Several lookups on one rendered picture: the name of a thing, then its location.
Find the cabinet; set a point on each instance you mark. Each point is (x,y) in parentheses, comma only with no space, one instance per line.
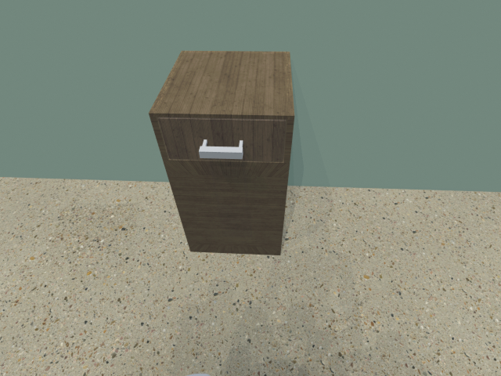
(235,207)

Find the drawer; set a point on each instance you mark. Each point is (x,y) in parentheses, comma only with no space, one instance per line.
(263,139)

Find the handle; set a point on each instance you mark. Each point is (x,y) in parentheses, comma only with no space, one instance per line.
(221,152)

